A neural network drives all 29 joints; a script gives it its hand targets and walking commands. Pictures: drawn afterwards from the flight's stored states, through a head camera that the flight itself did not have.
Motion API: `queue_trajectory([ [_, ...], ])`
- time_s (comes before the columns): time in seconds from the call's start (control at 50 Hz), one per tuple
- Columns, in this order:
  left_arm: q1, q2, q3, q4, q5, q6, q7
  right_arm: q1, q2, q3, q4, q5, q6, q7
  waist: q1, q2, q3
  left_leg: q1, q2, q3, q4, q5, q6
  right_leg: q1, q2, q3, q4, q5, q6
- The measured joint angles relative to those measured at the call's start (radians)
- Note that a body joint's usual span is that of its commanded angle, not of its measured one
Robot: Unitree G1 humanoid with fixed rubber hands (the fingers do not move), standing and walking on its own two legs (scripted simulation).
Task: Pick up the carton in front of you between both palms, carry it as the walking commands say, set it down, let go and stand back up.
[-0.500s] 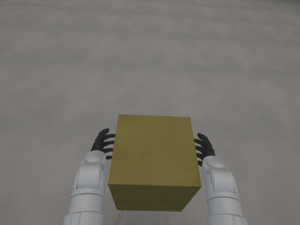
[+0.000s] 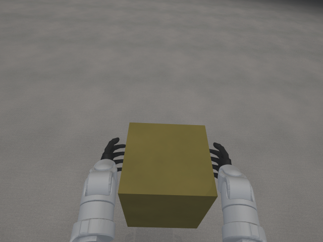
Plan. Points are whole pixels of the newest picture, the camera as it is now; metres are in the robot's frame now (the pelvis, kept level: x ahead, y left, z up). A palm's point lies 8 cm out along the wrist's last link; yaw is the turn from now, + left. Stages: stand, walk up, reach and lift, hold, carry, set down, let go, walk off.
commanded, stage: set down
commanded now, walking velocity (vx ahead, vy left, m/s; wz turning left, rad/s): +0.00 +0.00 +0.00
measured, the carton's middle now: (164, 178) +0.31 +0.00 -0.03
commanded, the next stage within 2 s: none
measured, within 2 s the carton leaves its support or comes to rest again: neither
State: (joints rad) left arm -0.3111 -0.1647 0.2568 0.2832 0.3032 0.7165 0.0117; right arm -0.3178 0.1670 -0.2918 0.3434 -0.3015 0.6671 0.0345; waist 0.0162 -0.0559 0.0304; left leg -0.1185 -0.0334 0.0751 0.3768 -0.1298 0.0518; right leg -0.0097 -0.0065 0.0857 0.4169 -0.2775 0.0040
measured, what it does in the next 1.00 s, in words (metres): lowers itself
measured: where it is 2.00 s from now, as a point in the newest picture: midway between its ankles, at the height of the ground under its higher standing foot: outside the picture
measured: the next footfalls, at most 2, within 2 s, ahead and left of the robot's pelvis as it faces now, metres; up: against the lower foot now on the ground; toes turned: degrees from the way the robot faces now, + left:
none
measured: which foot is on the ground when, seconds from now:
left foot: down 0.00-1.00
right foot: down 0.00-1.00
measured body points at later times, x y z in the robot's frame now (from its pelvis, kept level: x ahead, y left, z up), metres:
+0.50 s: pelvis -0.03 -0.04 -0.06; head +0.18 -0.01 +0.34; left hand +0.34 +0.16 -0.15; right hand +0.37 -0.14 -0.14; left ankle +0.06 +0.09 -0.74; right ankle -0.02 -0.14 -0.74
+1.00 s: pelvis -0.06 -0.02 -0.18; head +0.22 +0.01 +0.17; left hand +0.40 +0.17 -0.28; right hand +0.43 -0.13 -0.28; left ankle +0.06 +0.09 -0.74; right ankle -0.02 -0.14 -0.74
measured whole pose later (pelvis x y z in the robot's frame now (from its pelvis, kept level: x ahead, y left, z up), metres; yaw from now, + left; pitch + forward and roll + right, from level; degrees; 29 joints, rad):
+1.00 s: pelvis -0.06 -0.02 -0.18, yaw -2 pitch +43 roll -2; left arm -0.88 -0.09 0.52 0.49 0.28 0.30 0.01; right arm -0.94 0.05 -0.44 0.64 -0.22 0.25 -0.03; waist 0.06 -0.07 -0.11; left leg -1.76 0.00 -0.05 1.34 -0.33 -0.01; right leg -1.64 0.09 0.03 1.43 -0.53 0.01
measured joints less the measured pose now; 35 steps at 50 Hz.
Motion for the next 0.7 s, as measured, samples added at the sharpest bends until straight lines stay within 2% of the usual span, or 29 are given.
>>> queue_trajectory([
  [0.06,-0.027,-0.008,0.034,0.030,0.013,-0.019,-0.007,-0.026,0.008,-0.027,0.029,-0.016,-0.017,0.003,0.005,-0.001,0.006,-0.011,0.003,0.001,0.005,-0.003,-0.003,-0.014,0.003,0.002,0.007,-0.003,0.000],
  [0.12,-0.083,-0.025,0.109,0.089,0.042,-0.060,-0.021,-0.079,0.026,-0.097,0.088,-0.047,-0.060,0.011,0.013,-0.005,0.016,-0.050,0.008,0.000,0.035,-0.014,-0.007,-0.056,0.009,0.001,0.047,-0.019,-0.002],
  [0.22,-0.186,-0.027,0.206,0.176,0.101,-0.163,-0.054,-0.171,0.052,-0.199,0.165,-0.107,-0.167,0.015,0.031,-0.010,0.058,-0.171,0.019,-0.013,0.119,-0.035,-0.018,-0.178,0.022,-0.013,0.142,-0.051,-0.006],
  [0.3,-0.233,-0.012,0.229,0.210,0.123,-0.279,-0.071,-0.222,0.053,-0.220,0.199,-0.122,-0.282,0.005,0.040,-0.005,0.090,-0.334,0.032,-0.034,0.198,-0.044,-0.030,-0.335,0.037,-0.034,0.223,-0.067,-0.014],
  [0.42,-0.269,0.038,0.224,0.233,0.056,-0.460,-0.070,-0.267,0.037,-0.163,0.228,-0.040,-0.452,-0.057,0.037,-0.001,0.125,-0.627,0.049,-0.065,0.322,-0.050,-0.047,-0.625,0.059,-0.066,0.356,-0.088,-0.028],
  [0.5,-0.292,0.080,0.189,0.230,-0.014,-0.533,-0.061,-0.285,0.010,-0.094,0.223,0.049,-0.527,-0.103,0.048,-0.010,0.102,-0.841,0.053,-0.099,0.427,-0.071,-0.068,-0.841,0.077,-0.071,0.465,-0.109,-0.035],
  [0.54,-0.299,0.096,0.169,0.214,-0.048,-0.547,-0.051,-0.295,-0.001,-0.063,0.211,0.091,-0.543,-0.122,0.054,-0.013,0.073,-0.938,0.049,-0.129,0.483,-0.089,-0.088,-0.943,0.091,-0.065,0.521,-0.120,-0.036],
  [0.6,-0.326,0.113,0.156,0.200,-0.078,-0.545,-0.046,-0.319,-0.011,-0.045,0.192,0.128,-0.542,-0.138,0.046,-0.005,0.019,-1.067,0.048,-0.141,0.566,-0.112,-0.090,-1.070,0.100,-0.064,0.600,-0.141,-0.033],
  [0.7,-0.427,0.105,0.207,0.245,-0.050,-0.510,-0.057,-0.394,-0.025,-0.095,0.196,0.123,-0.491,-0.128,0.036,0.006,-0.046,-1.213,0.044,-0.135,0.673,-0.141,-0.083,-1.216,0.101,-0.061,0.711,-0.176,-0.023],
])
